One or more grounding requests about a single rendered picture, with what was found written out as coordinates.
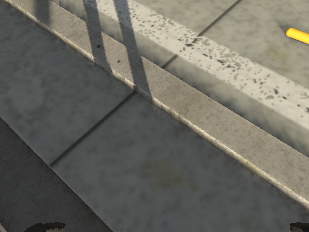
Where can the robot right hand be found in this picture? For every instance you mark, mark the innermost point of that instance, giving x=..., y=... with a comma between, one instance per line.
x=299, y=227

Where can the robot left hand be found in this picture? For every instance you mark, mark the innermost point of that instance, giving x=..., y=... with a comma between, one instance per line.
x=47, y=227

